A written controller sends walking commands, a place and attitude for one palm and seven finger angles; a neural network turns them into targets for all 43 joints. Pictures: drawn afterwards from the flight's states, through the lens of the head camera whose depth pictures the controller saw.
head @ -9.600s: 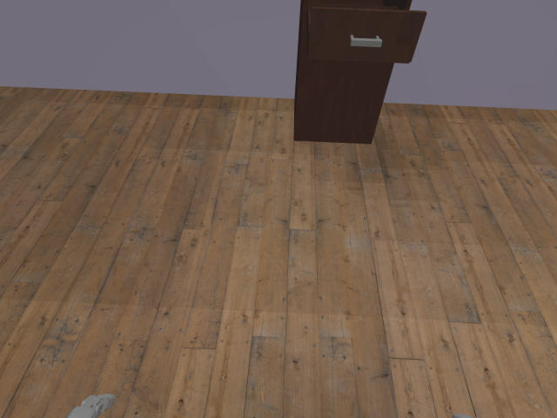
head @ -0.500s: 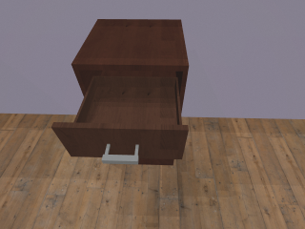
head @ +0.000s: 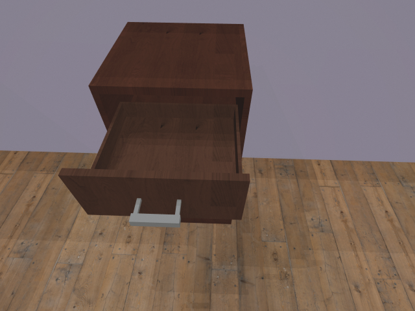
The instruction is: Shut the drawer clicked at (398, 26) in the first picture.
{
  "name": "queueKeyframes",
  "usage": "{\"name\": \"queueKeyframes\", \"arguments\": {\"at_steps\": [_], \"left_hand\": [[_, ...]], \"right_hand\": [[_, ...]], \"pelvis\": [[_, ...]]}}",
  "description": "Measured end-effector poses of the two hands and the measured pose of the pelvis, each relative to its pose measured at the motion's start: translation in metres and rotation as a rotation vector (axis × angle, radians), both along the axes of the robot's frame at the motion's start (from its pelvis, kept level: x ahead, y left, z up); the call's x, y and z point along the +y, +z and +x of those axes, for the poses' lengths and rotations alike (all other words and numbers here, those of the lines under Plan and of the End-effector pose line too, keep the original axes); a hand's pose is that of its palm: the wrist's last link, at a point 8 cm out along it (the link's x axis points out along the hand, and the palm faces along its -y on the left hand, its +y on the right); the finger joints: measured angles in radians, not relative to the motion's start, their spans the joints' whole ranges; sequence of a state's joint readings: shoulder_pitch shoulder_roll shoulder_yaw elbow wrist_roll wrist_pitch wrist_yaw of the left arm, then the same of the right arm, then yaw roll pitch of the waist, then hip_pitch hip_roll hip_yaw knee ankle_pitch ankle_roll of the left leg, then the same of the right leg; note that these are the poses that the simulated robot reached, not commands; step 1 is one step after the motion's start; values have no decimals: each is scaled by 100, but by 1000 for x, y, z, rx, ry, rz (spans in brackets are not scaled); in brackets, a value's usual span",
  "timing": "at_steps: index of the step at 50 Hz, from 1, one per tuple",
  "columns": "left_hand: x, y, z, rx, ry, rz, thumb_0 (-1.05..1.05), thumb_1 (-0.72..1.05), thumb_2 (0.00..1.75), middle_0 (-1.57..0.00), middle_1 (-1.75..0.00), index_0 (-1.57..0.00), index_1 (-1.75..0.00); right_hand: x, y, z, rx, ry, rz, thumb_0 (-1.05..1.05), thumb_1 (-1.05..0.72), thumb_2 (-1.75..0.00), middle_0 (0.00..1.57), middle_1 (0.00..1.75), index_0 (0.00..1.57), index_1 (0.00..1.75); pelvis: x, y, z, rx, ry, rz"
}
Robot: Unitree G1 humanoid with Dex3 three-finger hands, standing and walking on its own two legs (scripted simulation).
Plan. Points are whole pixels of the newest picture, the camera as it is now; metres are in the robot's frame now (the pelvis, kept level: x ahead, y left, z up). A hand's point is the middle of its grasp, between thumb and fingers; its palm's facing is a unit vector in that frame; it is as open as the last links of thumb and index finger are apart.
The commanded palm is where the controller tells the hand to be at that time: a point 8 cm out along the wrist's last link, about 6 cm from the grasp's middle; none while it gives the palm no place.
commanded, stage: look again from close up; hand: left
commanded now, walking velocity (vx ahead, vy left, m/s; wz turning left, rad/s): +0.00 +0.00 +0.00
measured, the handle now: (157, 211) +0.34 +0.14 -0.05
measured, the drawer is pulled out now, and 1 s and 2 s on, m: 0.29 0.29 0.29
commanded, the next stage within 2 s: raise the hand and make a fist in 0.24 s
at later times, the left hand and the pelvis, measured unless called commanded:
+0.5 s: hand (113, 310) +0.14 +0.19 -0.06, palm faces +0.27 -0.95 -0.18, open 7.0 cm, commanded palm +0.08 +0.21 -0.06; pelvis -0.01 +0.00 -0.01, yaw +3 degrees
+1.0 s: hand (133, 307) +0.13 +0.13 +0.00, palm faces +0.02 -1.00 -0.02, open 4.7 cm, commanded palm +0.10 +0.19 -0.02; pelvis -0.05 -0.02 -0.09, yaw +5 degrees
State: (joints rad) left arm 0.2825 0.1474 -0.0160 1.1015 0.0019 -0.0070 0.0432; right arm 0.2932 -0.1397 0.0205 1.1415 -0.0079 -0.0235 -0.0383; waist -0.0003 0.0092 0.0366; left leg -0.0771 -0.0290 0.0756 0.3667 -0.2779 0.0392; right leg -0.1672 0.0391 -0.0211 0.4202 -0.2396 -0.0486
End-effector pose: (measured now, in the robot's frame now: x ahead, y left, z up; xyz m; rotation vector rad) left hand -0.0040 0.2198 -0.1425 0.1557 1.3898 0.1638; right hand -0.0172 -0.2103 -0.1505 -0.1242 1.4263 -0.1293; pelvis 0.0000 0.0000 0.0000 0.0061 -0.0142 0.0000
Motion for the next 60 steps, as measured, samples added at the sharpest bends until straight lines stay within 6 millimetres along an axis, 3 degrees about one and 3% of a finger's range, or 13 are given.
{"name": "queueKeyframes", "arguments": {"at_steps": [18, 20, 24, 27, 30, 33, 36, 39, 42, 45, 49, 55, 60], "left_hand": [[-12, -2, -6, 4, 8, -5, 1, 92, 90, -20, -30, -20, -30], [-1, 14, 14, -143, 90, 22, 3, 95, 90, -21, -30, -21, -30], [15, 84, 91, -655, 104, 100, 4, 96, 90, -23, -33, -23, -33], [3, 131, 144, -1006, 44, 51, 3, 95, 90, -26, -37, -26, -37], [-24, 154, 168, -1288, -24, -98, 2, 94, 90, -30, -42, -30, -41], [-48, 147, 158, -1419, -108, -228, 1, 92, 90, -35, -47, -36, -47], [-55, 115, 128, -1332, -139, -250, 1, 91, 90, -41, -53, -42, -53], [-42, 85, 95, -1194, -80, -187, 1, 90, 90, -47, -60, -48, -59], [-19, 84, 74, -1198, -6, -57, 2, 90, 90, -54, -66, -54, -66], [-4, 110, 75, -1355, -3, 30, 2, 90, 90, -59, -72, -60, -72], [-23, 142, 107, -1545, -135, -64, 2, 90, 90, -66, -81, -67, -81], [-59, 120, 142, -1259, -282, -286, 1, 90, 90, -78, -94, -79, -94], [-30, 125, 130, -1188, -79, -142, 2, 90, 90, -89, -105, -89, -105]], "right_hand": [[-7, 0, -1, 4, -1, 2, 1, -90, -90, 20, 30, 20, 30], [-12, 4, 10, -89, 8, -22, 1, -91, -90, 20, 30, 20, 30], [-33, 13, 53, -363, 53, -68, 2, -92, -90, 20, 30, 20, 30], [-46, 24, 96, -572, 97, -92, 2, -92, -90, 20, 30, 20, 30], [-54, 45, 138, -763, 133, -113, 2, -91, -90, 20, 30, 20, 30], [-57, 68, 173, -905, 188, -124, 2, -91, -90, 20, 30, 20, 30], [-54, 83, 202, -985, 244, -133, 2, -91, -90, 20, 30, 20, 30], [-44, 84, 224, -1022, 291, -125, 1, -90, -90, 20, 30, 20, 30], [-28, 72, 235, -1027, 328, -92, 1, -90, -90, 20, 30, 20, 30], [-8, 48, 233, -999, 359, -30, 1, -90, -90, 20, 30, 20, 30], [16, 15, 210, -930, 346, 61, 1, -90, -90, 20, 30, 20, 30], [17, -7, 155, -754, 182, 92, 2, -90, -90, 21, 30, 20, 30], [-5, -1, 130, -678, 111, 15, 2, -90, -90, 21, 30, 20, 30]], "pelvis": [[-8, 0, 1, 5, 5, -4], [-9, -2, -2, 5, 5, -4], [-5, -6, -8, 15, 45, 2], [-3, -13, -17, 48, 65, 1], [-7, -25, -26, 104, 48, 8], [-12, -39, -32, 137, 35, 14], [-17, -52, -37, 154, 36, 15], [-20, -64, -40, 176, 50, 10], [-22, -74, -42, 202, 65, -6], [-22, -82, -45, 218, 84, -28], [-18, -88, -50, 223, 97, -47], [-13, -77, -48, 223, 66, -18], [-9, -66, -37, 212, 46, -10]]}}
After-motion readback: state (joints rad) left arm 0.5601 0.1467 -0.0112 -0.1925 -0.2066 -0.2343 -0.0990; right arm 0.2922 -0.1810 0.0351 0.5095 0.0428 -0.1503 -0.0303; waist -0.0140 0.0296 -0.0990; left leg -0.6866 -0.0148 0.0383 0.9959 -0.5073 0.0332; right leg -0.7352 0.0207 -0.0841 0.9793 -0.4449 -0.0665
